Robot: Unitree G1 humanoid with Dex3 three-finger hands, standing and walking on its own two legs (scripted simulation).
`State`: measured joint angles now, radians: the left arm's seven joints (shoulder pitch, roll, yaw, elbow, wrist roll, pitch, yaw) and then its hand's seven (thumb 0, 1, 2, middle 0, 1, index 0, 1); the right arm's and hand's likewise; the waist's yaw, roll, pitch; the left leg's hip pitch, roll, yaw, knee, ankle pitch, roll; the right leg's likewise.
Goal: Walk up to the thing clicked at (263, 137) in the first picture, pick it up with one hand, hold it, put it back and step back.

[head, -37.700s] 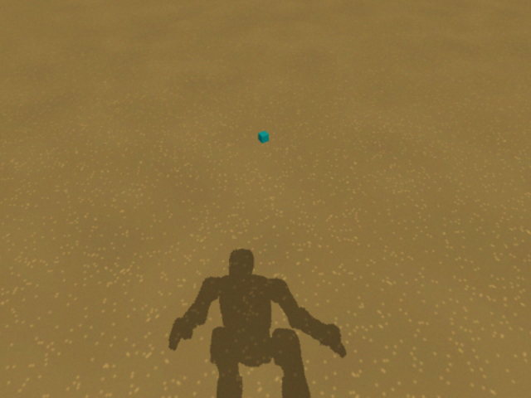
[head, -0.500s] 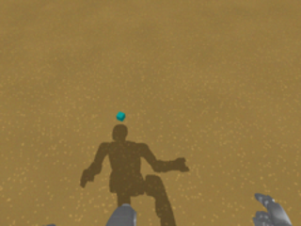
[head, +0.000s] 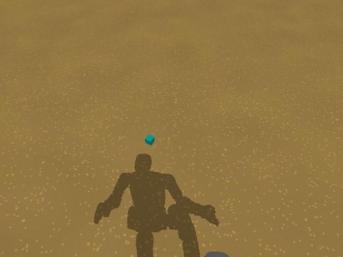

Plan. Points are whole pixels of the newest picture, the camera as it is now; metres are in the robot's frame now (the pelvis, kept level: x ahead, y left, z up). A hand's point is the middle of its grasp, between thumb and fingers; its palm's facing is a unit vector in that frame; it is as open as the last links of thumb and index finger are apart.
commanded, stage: step back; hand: left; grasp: from above
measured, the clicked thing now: (149, 139) +0.96 +0.21 -0.74
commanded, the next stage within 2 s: stand in 0.50 s
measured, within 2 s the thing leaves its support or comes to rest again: neither
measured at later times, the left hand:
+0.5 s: hand out of the picture +0.13 +0.26 -0.15, palm faces +0.05 -0.92 -0.38, open 7.3 cm
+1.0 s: hand out of the picture +0.13 +0.25 -0.14, palm faces +0.01 -0.94 -0.33, open 7.3 cm
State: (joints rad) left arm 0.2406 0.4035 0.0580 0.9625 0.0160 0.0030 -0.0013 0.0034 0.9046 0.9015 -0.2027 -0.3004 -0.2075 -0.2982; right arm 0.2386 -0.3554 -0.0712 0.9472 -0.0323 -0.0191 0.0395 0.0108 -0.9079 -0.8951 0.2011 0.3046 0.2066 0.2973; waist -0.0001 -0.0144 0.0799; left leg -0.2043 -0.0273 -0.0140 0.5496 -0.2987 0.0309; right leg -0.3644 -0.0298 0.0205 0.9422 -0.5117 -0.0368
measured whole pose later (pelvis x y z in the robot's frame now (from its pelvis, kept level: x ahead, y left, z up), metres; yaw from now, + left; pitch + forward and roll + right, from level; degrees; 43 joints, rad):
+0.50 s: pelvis +0.03 +0.00 -0.01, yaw +2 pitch -2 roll +2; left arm 0.10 0.36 0.05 1.00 0.02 -0.02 0.00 0.00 0.90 0.90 -0.21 -0.30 -0.21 -0.30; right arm 0.19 -0.36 -0.05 1.05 -0.03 0.00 0.00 0.01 -0.91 -0.90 0.20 0.30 0.20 0.30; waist 0.02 -0.01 0.10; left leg -0.22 -0.02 -0.01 0.59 -0.32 -0.01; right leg -0.35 -0.09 -0.04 0.67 -0.28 0.01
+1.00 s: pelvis +0.05 +0.00 +0.01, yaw +1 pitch -4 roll +0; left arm 0.08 0.34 -0.01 1.13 0.01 -0.02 -0.01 0.00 0.91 0.90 -0.20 -0.30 -0.21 -0.30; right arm 0.06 -0.34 -0.01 1.10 0.00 -0.02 0.01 0.01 -0.91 -0.90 0.20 0.30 0.20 0.30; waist 0.01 -0.01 0.05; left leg -0.05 0.01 0.00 0.35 -0.23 -0.02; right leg -0.16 -0.05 -0.05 0.37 -0.15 0.02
